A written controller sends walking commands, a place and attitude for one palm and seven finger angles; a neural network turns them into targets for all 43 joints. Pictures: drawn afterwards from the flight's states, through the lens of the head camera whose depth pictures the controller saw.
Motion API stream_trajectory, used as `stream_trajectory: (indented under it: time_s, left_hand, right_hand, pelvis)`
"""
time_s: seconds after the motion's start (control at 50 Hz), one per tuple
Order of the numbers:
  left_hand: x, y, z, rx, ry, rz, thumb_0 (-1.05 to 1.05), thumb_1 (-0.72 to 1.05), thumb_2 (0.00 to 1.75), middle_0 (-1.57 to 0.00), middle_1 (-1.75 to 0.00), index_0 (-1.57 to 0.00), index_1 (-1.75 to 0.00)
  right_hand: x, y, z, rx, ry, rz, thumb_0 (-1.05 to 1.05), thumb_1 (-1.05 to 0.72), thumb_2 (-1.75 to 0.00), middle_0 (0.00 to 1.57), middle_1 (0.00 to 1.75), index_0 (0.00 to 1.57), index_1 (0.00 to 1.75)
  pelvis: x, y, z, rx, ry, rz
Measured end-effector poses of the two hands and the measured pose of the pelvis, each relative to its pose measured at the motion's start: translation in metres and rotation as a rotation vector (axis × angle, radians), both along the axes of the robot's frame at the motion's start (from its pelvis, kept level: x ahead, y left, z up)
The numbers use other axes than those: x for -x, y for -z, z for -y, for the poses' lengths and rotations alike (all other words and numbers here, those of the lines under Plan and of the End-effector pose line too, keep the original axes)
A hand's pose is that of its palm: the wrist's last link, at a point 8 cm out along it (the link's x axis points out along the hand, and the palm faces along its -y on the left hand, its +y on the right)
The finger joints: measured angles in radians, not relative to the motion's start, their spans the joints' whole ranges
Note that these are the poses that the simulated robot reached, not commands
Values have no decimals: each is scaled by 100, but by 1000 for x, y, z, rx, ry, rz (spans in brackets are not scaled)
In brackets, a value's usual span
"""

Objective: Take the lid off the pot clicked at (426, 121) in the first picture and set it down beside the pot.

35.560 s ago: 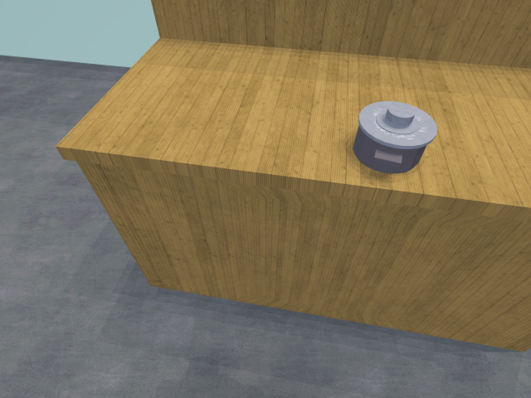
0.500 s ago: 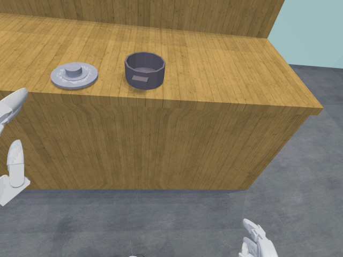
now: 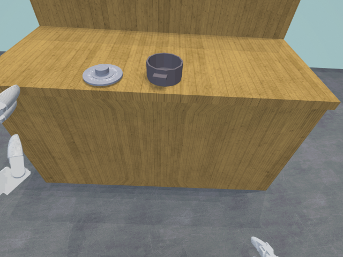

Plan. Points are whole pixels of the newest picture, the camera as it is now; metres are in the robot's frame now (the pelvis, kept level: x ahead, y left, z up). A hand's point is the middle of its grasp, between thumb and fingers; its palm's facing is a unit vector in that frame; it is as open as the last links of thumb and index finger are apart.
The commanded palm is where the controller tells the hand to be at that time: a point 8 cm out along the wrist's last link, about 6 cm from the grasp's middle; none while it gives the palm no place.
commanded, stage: stop stepping back and stand still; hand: left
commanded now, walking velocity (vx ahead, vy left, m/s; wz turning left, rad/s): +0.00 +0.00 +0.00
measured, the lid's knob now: (101, 69) +0.77 +0.33 +0.04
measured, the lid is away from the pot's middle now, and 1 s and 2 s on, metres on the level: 0.25 0.25 0.25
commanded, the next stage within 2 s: let the arm hang, fingers relaxed in 0.92 s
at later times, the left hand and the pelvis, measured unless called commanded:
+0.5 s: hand out of the picture +0.06 +0.22 -0.19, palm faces +0.13 -0.97 -0.20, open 6.8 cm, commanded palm none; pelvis +0.04 +0.02 -0.01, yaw +6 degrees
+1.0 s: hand out of the picture +0.10 +0.20 -0.17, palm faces +0.09 -0.97 -0.21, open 7.2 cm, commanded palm none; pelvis +0.07 +0.02 +0.01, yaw +4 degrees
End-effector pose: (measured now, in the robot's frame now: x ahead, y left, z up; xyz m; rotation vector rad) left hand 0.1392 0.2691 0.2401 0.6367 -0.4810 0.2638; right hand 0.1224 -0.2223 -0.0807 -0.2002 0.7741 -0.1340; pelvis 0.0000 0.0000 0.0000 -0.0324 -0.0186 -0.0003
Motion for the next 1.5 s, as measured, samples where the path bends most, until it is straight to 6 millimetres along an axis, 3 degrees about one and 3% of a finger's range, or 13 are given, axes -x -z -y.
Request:
stream_trajectory:
  time_s: [0.12,0.16,0.2,0.24,0.32,0.36,0.38,0.48,0.58,0.72,0.86,1.02,1.5]
  left_hand:
    - [-18,19,-28,140,-103,25,1,89,90,-21,-31,-22,-30]
    - [-44,71,-39,203,-131,-147,0,90,90,-21,-31,-21,-30]
    - [-66,147,-43,315,-178,-440,0,90,90,-20,-30,-20,-30]
    - [-68,227,-32,423,-217,-756,0,91,90,-20,-30,-20,-29]
    - [-12,348,20,565,-230,-1276,0,92,90,-20,-30,-20,-29]
    - [32,381,47,643,-236,-1483,1,92,90,-20,-30,-20,-29]
    - [45,386,45,719,-302,-1486,-2,96,90,-20,-30,-21,-29]
    - [86,396,11,734,-448,-1617,-6,103,90,-21,-31,-21,-30]
    - [108,380,-6,677,-533,-1754,-3,98,90,-21,-30,-21,-29]
    - [93,368,0,627,-544,-1747,-1,93,90,-20,-30,-20,-29]
    - [61,374,25,667,-466,-1686,0,92,90,-20,-30,-20,-29]
    - [45,375,24,676,-439,-1645,0,95,90,-20,-30,-21,-30]
    - [89,377,34,704,-478,-1749,0,92,90,-20,-30,-20,-29]
  right_hand:
    - [-14,0,7,18,23,-5,2,-90,-90,20,30,20,30]
    - [-22,14,12,25,-9,0,1,-90,-90,20,30,20,30]
    - [-22,29,15,27,-14,-46,1,-90,-90,20,30,20,30]
    - [-17,39,17,27,-18,-96,1,-90,-90,20,30,20,30]
    - [1,53,22,23,13,-222,1,-90,-90,20,30,20,30]
    - [13,55,22,30,36,-309,1,-90,-90,20,30,20,30]
    - [20,54,20,37,41,-355,1,-90,-90,20,30,20,30]
    - [50,51,4,59,38,-541,1,-91,-90,20,30,20,30]
    - [67,49,-14,11,57,-628,1,-90,-90,20,30,20,30]
    - [66,62,-29,-78,77,-666,1,-91,-90,20,30,20,30]
    - [49,61,-22,-66,95,-623,2,-92,-90,20,30,20,30]
    - [36,57,-16,-44,100,-573,1,-92,-90,20,30,20,30]
    - [63,57,-25,-66,107,-640,1,-91,-90,20,30,20,30]
  pelvis:
    - [-12,-2,-10,-24,-5,-1]
    - [-13,11,-18,-3,-28,-31]
    - [-10,18,-20,-27,-52,-41]
    - [-10,20,-16,-43,-69,-38]
    - [-17,24,-9,-46,-84,-10]
    - [-23,20,-12,-26,-88,-4]
    - [-26,18,-13,-14,-95,-7]
    - [-39,11,-19,-2,-103,-34]
    - [-48,-2,-20,-17,-87,-42]
    - [-59,-6,-17,-26,-79,-33]
    - [-65,-6,-18,-28,-73,-14]
    - [-67,-7,-16,-29,-70,-3]
    - [-62,-9,-16,-28,-67,2]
